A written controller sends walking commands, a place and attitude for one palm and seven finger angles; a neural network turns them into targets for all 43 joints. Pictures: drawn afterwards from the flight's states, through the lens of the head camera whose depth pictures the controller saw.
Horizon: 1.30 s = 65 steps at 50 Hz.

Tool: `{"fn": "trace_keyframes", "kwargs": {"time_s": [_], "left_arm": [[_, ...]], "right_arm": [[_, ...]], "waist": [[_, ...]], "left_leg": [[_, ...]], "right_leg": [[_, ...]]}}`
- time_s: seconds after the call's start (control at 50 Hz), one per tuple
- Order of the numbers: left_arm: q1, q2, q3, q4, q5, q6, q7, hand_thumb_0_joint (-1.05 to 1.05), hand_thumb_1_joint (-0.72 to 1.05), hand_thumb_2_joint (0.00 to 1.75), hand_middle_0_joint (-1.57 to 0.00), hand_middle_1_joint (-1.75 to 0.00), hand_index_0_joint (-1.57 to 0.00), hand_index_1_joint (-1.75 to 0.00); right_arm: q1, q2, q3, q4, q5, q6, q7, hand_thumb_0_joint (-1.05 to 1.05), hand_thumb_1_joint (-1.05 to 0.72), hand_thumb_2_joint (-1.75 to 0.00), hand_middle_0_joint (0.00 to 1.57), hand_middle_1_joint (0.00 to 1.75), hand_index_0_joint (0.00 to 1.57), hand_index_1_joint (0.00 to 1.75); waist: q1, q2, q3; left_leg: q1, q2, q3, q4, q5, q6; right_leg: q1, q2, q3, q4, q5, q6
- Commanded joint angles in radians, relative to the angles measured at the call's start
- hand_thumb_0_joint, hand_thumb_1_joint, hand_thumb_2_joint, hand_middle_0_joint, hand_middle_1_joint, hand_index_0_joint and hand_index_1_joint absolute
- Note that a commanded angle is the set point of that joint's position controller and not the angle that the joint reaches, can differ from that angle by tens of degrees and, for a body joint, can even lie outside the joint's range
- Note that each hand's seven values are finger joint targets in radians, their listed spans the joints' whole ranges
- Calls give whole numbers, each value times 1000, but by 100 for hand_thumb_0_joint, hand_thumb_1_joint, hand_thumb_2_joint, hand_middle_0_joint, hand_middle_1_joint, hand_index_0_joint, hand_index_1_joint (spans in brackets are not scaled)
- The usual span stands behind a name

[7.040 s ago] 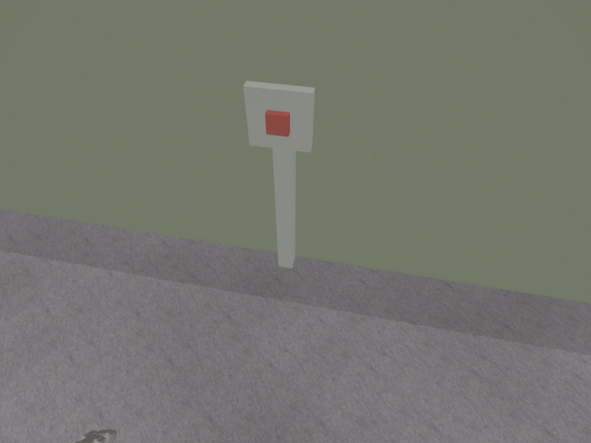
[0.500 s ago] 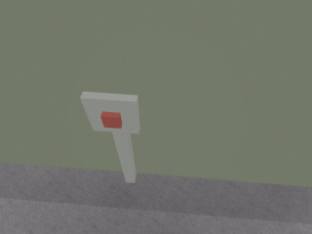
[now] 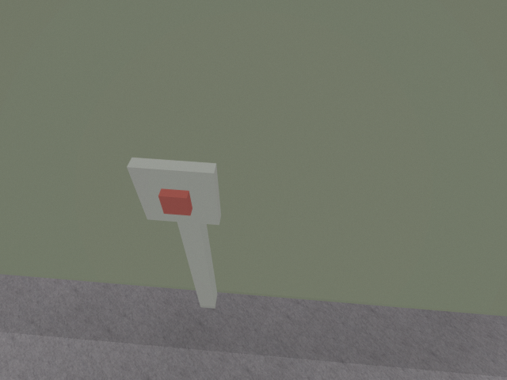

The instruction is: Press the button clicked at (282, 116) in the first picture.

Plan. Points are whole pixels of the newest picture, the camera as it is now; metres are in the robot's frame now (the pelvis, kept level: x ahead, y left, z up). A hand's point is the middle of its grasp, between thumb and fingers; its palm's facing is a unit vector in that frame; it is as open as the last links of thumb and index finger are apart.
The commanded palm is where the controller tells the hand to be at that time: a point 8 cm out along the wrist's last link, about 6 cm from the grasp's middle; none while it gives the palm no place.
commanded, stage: look again from close up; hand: left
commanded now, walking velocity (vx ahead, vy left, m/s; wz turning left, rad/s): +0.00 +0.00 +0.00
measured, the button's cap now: (176, 201) +0.48 +0.20 -0.05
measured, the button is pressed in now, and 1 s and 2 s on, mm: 0 0 0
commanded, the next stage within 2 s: raise the hand and make a fist in 0.50 s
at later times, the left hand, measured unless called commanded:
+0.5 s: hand out of the picture +0.00 +0.21 -0.18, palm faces +0.03 -0.98 -0.18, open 7.4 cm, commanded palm none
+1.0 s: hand (134, 377) +0.15 +0.20 -0.08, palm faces -0.06 -1.00 +0.05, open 5.6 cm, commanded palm +0.11 +0.27 -0.07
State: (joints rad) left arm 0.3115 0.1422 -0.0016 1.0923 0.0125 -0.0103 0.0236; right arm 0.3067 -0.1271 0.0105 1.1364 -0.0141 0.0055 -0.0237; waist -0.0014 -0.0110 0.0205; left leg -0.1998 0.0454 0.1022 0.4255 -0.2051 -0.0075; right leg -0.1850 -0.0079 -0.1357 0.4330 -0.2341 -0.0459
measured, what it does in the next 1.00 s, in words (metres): lowers itself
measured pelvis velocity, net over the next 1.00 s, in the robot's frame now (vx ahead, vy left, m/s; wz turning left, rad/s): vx -0.03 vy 0.03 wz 0.05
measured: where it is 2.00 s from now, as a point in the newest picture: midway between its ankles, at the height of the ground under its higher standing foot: outside the picture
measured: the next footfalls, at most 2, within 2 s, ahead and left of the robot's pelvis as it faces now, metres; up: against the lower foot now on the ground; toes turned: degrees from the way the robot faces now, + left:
none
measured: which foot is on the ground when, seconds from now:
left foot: down 0.00-1.00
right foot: down 0.00-1.00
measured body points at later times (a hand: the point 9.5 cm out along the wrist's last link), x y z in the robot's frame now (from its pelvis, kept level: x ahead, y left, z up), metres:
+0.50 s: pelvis -0.01 +0.04 +0.00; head -0.03 +0.05 +0.45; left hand +0.00 +0.26 -0.17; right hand -0.01 -0.19 -0.16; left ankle +0.01 +0.12 -0.74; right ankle +0.00 -0.08 -0.74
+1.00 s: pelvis -0.03 +0.03 -0.10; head +0.01 +0.06 +0.35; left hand +0.14 +0.25 -0.08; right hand +0.21 -0.21 -0.11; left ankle +0.01 +0.12 -0.74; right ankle +0.01 -0.08 -0.74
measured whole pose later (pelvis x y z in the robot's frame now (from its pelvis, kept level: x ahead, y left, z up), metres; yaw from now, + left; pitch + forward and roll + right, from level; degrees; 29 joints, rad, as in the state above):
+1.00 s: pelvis -0.03 +0.03 -0.10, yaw +3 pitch +13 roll -1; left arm 0.44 0.19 0.08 0.13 -0.23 -0.51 -0.34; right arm 0.15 -0.27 -0.07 0.46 0.03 -0.22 0.01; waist -0.01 -0.04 -0.16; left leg -0.92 0.00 0.06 1.19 -0.50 0.06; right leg -0.88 0.00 -0.05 1.19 -0.53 -0.02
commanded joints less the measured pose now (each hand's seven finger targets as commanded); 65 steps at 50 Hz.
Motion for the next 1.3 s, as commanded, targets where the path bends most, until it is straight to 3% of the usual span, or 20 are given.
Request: {"fn": "trace_keyframes", "kwargs": {"time_s": [0.0,0.02,0.04,0.08,0.2,0.56,0.58,0.6,0.62,0.64,0.66,0.68,0.72,0.78,0.84,0.88,0.94,1.02,1.12,1.28], "left_arm": [[81,78,13,-18,-4,-18,11,0,90,90,-20,-30,-20,-30],[128,105,5,8,13,-29,49,0,90,90,-20,-30,-20,-30],[106,135,8,0,12,-48,45,0,90,90,-20,-30,-20,-30],[60,131,17,-40,6,-52,37,0,90,90,-20,-30,-20,-30],[61,73,12,-59,3,-15,25,0,90,90,-20,-30,-20,-30],[91,86,11,-79,8,-7,17,0,90,90,-20,-30,-20,-30],[137,113,-3,-38,16,-5,50,0,90,90,-20,-30,-20,-30],[-643,327,121,-1609,-210,-229,40,0,90,90,-23,-33,-23,-33],[-203,280,122,-1357,-143,-188,80,0,90,90,-25,-36,-25,-36],[87,79,13,-1158,-158,-66,105,0,90,90,-28,-39,-28,-39],[64,-8,-58,-1169,-191,-63,87,0,90,90,-31,-42,-31,-42],[5,32,-25,-1198,-207,-115,78,0,90,90,-34,-45,-34,-45],[31,27,10,-1029,-196,-225,34,0,90,90,-39,-51,-39,-51],[229,-31,23,-885,-236,-460,-140,0,90,90,-47,-60,-47,-60],[301,102,123,-856,-238,-641,-341,0,90,90,-56,-69,-56,-69],[288,163,176,-957,-250,-624,-391,0,90,90,-61,-75,-61,-75],[224,189,220,-1213,-303,-548,-359,0,90,90,-69,-84,-69,-84],[124,189,181,-1525,-288,-578,-282,0,90,90,-81,-96,-81,-96],[129,158,105,-1443,-269,-581,-347,0,90,90,-94,-111,-94,-111],[273,223,279,-1409,-352,-384,-403,0,90,90,-116,-135,-116,-135]], "right_arm": [[62,-66,-9,-20,-3,-20,-2,0,-90,-90,20,30,20,30],[-65,-116,-21,-85,4,-29,7,0,-90,-90,20,30,20,30],[-27,-72,-10,-119,7,-30,8,0,-90,-90,20,30,20,30],[86,-59,-16,-98,4,-30,5,0,-90,-90,20,30,20,30],[64,-80,-20,-112,-4,-27,-1,0,-90,-90,20,30,20,30],[32,-137,-28,-123,-3,-34,3,0,-90,-90,20,30,20,30],[-80,-165,-26,-183,9,-27,7,0,-90,-90,20,30,20,30],[-82,-297,-30,-550,67,-175,-42,0,-90,-90,20,30,20,30],[-134,-238,1,-479,73,-272,-71,0,-90,-90,20,30,20,30],[-138,-204,-15,-473,81,-294,-62,0,-90,-90,20,30,20,30],[-107,-221,-10,-463,94,-309,-63,0,-90,-90,20,30,20,30],[-131,-249,-24,-505,83,-330,-62,0,-90,-90,20,30,20,30],[-121,-267,-44,-534,47,-335,-46,0,-90,-90,20,30,20,30],[-159,-254,-81,-623,26,-346,3,0,-90,-90,20,30,20,30],[-182,-262,-111,-707,28,-328,54,0,-90,-90,20,30,20,30],[-226,-264,-114,-795,47,-304,56,0,-90,-90,20,30,20,30],[-224,-254,-107,-855,47,-259,37,0,-90,-90,20,30,20,30],[-157,-220,-99,-842,37,-232,8,0,-90,-90,20,30,20,30],[-135,-237,-86,-777,31,-248,1,0,-90,-90,20,30,20,30],[-177,-206,-91,-795,55,-227,-14,0,-90,-90,20,30,20,30]], "waist": [[6,1,59],[49,31,131],[-14,-8,60],[-30,-93,-139],[-4,21,85],[7,36,67],[52,4,167],[-129,177,-329],[-5,226,-325],[-19,201,-152],[-41,140,-40],[-61,126,42],[-80,-117,59],[13,-241,-82],[38,-106,-167],[72,-39,-218],[78,74,-312],[12,158,-391],[-55,120,-362],[41,37,-521]], "left_leg": [[-40,57,-87,-80,-6,19],[-117,53,-47,130,-54,-12],[-73,40,-60,132,-39,-13],[-29,18,-67,101,-59,7],[-117,64,-136,-17,-16,38],[-138,84,-179,-145,-154,53],[-171,68,-66,46,-113,13],[130,-37,-104,-36,-31,22],[103,11,-145,-86,-164,13],[-66,16,-182,-120,-280,-16],[-114,-8,-172,-79,-299,2],[-161,-16,-190,-19,-316,8],[-293,-30,-200,122,-350,7],[-484,-57,-129,362,-306,-3],[-596,-71,-108,520,-245,-6],[-659,-73,-111,530,-326,8],[-642,-55,-149,525,-327,18],[-570,-32,-163,627,-141,36],[-628,-23,-182,717,-124,42],[-627,-37,-165,692,11,37]], "right_leg": [[-30,-129,158,-142,-48,-6],[-86,-185,237,-135,297,38],[-46,-259,245,-110,535,12],[80,-227,197,-44,430,-41],[-86,-110,139,-43,-56,-8],[-15,-103,113,-37,20,13],[-107,-135,155,-70,77,14],[-34,-23,66,28,45,13],[-69,-1,43,117,-75,-2],[-170,10,5,143,-137,10],[-204,14,10,134,-104,15],[-257,9,18,118,-148,22],[-424,15,9,179,-273,31],[-566,11,52,331,-416,19],[-590,3,134,446,-375,-10],[-620,3,142,511,-415,-8],[-634,26,130,580,-343,-3],[-682,42,124,612,-173,-2],[-786,51,104,633,-167,8],[-574,39,105,625,-26,19]]}}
